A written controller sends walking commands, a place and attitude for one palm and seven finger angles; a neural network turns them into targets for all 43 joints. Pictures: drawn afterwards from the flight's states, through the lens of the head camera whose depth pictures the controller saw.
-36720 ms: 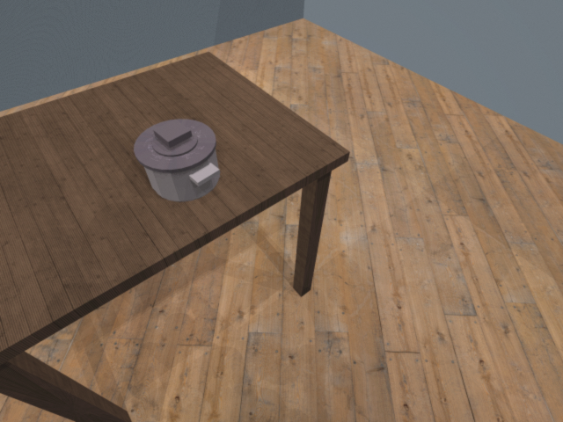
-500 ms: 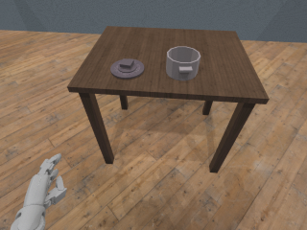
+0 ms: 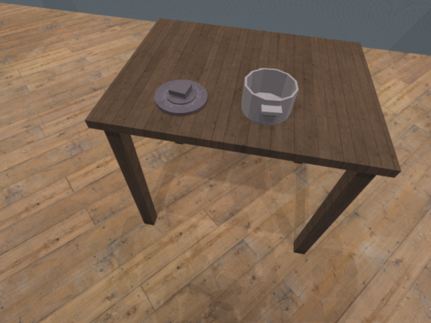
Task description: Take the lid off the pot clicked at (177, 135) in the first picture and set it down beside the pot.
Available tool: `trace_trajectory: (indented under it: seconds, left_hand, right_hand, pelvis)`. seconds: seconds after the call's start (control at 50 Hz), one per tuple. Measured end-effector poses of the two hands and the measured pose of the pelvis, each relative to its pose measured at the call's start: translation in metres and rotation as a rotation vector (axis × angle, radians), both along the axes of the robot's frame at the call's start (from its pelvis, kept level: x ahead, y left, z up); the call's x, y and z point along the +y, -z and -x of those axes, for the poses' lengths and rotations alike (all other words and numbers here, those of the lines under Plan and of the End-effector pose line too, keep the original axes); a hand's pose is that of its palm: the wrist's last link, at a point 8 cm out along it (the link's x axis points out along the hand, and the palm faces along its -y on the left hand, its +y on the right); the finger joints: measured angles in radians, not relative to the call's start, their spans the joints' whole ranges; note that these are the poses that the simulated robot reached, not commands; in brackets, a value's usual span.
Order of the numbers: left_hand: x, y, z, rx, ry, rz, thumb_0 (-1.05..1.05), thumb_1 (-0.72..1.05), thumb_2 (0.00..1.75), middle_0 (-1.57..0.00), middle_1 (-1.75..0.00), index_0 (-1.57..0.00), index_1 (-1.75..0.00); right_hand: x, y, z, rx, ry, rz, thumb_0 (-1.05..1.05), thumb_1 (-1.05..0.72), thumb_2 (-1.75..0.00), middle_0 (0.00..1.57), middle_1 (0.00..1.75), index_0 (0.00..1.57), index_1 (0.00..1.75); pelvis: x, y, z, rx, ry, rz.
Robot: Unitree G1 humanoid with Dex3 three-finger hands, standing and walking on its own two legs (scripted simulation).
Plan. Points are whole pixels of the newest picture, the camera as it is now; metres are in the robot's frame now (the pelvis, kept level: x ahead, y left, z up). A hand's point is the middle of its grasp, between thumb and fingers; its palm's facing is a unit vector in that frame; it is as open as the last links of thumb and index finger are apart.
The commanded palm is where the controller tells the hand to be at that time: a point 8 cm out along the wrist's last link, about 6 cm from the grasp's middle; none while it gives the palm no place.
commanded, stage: stop stepping back and stand still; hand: left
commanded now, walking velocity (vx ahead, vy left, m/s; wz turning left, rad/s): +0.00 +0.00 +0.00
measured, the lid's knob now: (180, 89) +0.71 +0.13 +0.00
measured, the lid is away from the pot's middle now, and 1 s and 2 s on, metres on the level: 0.25 0.25 0.25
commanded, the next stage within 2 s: let the arm hang, fingers relaxed in 0.32 s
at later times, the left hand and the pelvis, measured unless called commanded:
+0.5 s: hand out of the picture +0.07 +0.19 -0.17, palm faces +0.01 -0.97 -0.22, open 7.3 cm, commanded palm none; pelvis +0.00 +0.00 +0.01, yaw -1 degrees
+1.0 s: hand out of the picture -0.02 +0.18 -0.17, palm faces +0.00 -0.99 -0.17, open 7.3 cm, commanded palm none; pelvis -0.02 +0.01 +0.02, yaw -2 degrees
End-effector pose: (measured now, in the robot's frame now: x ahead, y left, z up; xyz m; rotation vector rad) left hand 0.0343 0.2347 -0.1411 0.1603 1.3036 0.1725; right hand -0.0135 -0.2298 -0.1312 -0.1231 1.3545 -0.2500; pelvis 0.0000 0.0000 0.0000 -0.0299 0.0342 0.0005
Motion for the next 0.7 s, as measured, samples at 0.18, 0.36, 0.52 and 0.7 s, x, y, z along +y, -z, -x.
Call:
trace_trajectory:
  seconds: [0.18, 0.36, 0.52, 0.7]
  left_hand:
    - [-0.014, -0.008, -0.021, 0.008, -0.004, 0.003, 0.0, 0.94, 0.9, -0.2, -0.3, -0.2, -0.3]
    - [-0.005, -0.007, -0.031, 0.001, 0.023, -0.012, 0.0, 0.92, 0.9, -0.21, -0.3, -0.2, -0.3]
    - [0.003, -0.006, -0.028, -0.026, 0.032, -0.006, 0.0, 0.91, 0.9, -0.2, -0.3, -0.2, -0.3]
    - [0.0, -0.007, -0.005, -0.019, 0.039, 0.023, 0.0, 0.92, 0.9, -0.2, -0.3, -0.2, -0.3]
  right_hand:
    - [-0.004, -0.004, -0.068, -0.083, 0.0, -0.004, 0.01, -0.95, -0.9, 0.2, 0.29, 0.2, 0.3]
    - [-0.002, -0.007, -0.074, -0.087, 0.0, -0.008, 0.0, -0.92, -0.9, 0.2, 0.29, 0.2, 0.3]
    - [0.006, -0.007, -0.04, -0.053, 0.021, 0.008, 0.0, -0.92, -0.9, 0.2, 0.29, 0.2, 0.3]
    - [0.019, -0.009, 0.009, 0.011, 0.032, -0.018, 0.0, -0.92, -0.9, 0.2, 0.29, 0.2, 0.3]
  pelvis:
    - [-0.006, -0.01, -0.026, -0.006, 0.022, -0.022]
    - [-0.003, -0.01, -0.019, 0.001, 0.024, -0.031]
    - [0.006, -0.009, -0.003, -0.027, 0.027, -0.02]
    - [0.01, -0.014, 0.014, -0.054, 0.029, -0.014]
